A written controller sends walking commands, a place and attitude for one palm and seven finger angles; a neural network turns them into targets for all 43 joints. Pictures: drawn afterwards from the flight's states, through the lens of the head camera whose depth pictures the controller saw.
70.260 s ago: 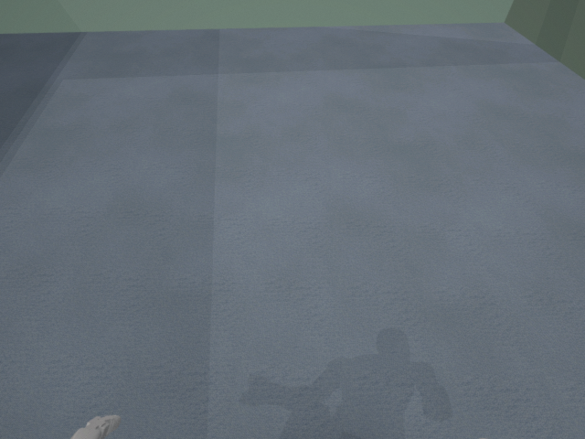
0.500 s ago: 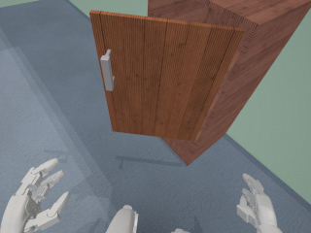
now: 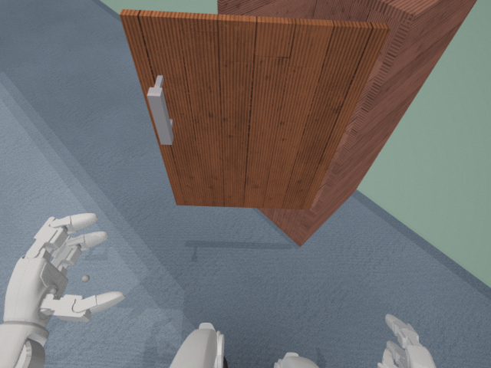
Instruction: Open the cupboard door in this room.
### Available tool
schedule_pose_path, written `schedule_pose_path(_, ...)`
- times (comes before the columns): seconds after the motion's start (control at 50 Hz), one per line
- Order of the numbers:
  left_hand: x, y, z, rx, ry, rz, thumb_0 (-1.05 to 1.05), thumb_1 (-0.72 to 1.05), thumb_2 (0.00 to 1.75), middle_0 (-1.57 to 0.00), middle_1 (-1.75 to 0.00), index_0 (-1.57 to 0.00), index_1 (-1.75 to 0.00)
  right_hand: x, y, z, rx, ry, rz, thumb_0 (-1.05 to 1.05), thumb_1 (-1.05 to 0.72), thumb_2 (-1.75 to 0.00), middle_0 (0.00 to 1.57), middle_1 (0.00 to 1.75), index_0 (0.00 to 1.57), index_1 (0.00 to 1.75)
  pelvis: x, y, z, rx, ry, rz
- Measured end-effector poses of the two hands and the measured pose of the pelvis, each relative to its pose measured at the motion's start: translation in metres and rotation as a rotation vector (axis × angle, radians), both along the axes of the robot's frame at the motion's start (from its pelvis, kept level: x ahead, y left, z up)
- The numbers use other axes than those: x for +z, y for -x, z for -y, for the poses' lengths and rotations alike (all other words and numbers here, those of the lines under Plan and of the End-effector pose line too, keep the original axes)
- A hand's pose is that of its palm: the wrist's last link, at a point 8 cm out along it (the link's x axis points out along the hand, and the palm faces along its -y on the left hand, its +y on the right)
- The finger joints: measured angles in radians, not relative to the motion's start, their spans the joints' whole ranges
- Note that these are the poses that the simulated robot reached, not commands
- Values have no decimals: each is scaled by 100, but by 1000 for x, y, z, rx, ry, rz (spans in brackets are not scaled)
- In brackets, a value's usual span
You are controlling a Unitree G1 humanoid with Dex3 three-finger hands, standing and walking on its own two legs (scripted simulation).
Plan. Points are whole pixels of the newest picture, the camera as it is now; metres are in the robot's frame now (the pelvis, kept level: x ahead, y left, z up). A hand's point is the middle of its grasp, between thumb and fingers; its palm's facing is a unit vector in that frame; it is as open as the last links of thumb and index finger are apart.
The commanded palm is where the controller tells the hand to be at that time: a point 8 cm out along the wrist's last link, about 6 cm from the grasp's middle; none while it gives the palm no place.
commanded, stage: raise the hand with hooked fingers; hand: left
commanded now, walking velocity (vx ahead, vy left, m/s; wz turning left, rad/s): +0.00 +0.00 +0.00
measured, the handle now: (163, 111) +0.56 +0.20 +0.05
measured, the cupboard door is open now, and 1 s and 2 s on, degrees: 45 45 45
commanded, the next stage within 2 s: move the hooked fingers beside the handle in 1.08 s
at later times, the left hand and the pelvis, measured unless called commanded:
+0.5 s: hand (52, 255) +0.25 +0.28 +0.07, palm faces +0.06 -1.00 -0.05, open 13.9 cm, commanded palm +0.23 +0.34 +0.07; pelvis -0.02 +0.02 +0.02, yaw +1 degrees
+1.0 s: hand (74, 237) +0.28 +0.26 +0.07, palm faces +0.06 -1.00 -0.06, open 13.9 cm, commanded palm +0.25 +0.31 +0.07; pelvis +0.00 -0.01 +0.02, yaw +1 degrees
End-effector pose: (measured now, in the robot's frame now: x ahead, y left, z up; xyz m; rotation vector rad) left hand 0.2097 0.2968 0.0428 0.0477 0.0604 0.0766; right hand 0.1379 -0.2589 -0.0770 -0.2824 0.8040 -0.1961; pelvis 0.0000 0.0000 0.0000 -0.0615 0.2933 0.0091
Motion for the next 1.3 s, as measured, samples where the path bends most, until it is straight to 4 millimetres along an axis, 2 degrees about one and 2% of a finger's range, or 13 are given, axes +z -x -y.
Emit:
schedule_pose_path(0.04, -8, 0, -1, -23, 20, -25, 0, -13, 46, -27, -96, -27, -97, 4, -5, -2, 10, 17, 15, 2, -90, -90, 21, 30, 20, 30, 0, 2, -4, 3, 6, 3)
schedule_pose_path(0.08, -8, -1, -1, -40, 25, -23, 0, -18, 44, -27, -99, -28, -100, 11, -10, -6, 22, 28, 36, 2, -90, -90, 21, 30, 20, 30, 1, 3, -7, 3, 11, 10)
schedule_pose_path(0.16, 14, -3, -8, -35, -2, 62, 0, -27, 40, -28, -105, -29, -106, 24, -20, -19, 54, 26, 81, 2, -90, -90, 20, 30, 20, 30, 6, 5, -12, 6, 16, 29)
schedule_pose_path(0.24, 29, -8, -25, 1, -22, 108, -1, -36, 36, -29, -111, -29, -112, 31, -26, -34, 87, 7, 106, 2, -90, -90, 20, 30, 20, 30, 10, 8, -15, 15, 19, 43)
schedule_pose_path(0.32, 22, -12, -38, 8, 7, 34, -1, -43, 33, -29, -115, -30, -116, 33, -25, -43, 103, -13, 108, 1, -90, -90, 21, 30, 20, 30, 13, 12, -17, 23, 21, 55)
schedule_pose_path(0.4, 17, -14, -39, -15, 26, -18, -1, -47, 31, -29, -118, -30, -118, 35, -17, -45, 105, -13, 96, 1, -90, -90, 21, 30, 20, 30, 16, 14, -18, 23, 21, 65)
schedule_pose_path(0.58, 37, -30, -46, -3, -11, 74, -1, -49, 30, -30, -119, -30, -120, 30, 8, -30, 78, 13, 23, 1, -90, -90, 21, 30, 21, 30, 19, 18, -14, 21, 14, 78)
schedule_pose_path(0.66, 36, -36, -48, -17, 2, 29, -1, -50, 30, -30, -119, -30, -120, 29, 18, -21, 48, 13, 1, 1, -90, -90, 21, 30, 20, 30, 21, 16, -11, 19, 10, 77)
schedule_pose_path(0.76, 31, -38, -37, -41, 18, -5, -1, -50, 30, -30, -119, -30, -120, 30, 23, -11, 29, 16, -7, 2, -90, -90, 21, 30, 20, 30, 23, 13, -7, 11, 5, 71)
schedule_pose_path(0.9, 29, -42, -25, -13, 3, 39, -1, -50, 30, -30, -120, -30, -120, 26, 17, 0, 35, 17, -14, 2, -90, -90, 21, 30, 20, 30, 20, 9, 2, 10, -2, 63)
schedule_pose_path(1.1, 35, -49, -14, -18, 2, 22, -1, -50, 30, -30, -120, -30, -120, 21, -3, 3, 44, -22, 11, 1, -90, -90, 21, 30, 20, 30, 20, -1, 14, 7, -12, 54)
schedule_pose_path(1.3, 25, -66, -8, -9, 11, 14, -1, -50, 30, -30, -120, -30, -120, 13, -14, 12, 55, -17, 0, 1, -90, -90, 21, 30, 20, 30, 14, -5, 22, 4, -17, 37)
